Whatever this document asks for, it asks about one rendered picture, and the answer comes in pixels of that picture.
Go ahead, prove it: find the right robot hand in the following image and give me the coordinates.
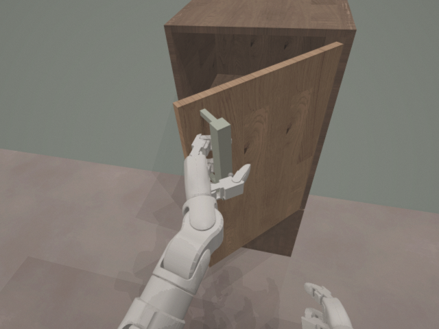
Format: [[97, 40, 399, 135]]
[[301, 282, 353, 329]]

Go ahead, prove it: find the cupboard door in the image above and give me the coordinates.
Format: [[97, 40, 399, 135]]
[[173, 42, 344, 267]]

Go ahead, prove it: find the left robot forearm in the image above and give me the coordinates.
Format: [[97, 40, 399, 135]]
[[118, 195, 224, 329]]

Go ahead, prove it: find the handle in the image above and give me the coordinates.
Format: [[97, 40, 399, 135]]
[[200, 109, 233, 201]]

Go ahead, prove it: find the left robot hand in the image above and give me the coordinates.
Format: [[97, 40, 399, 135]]
[[184, 134, 251, 200]]

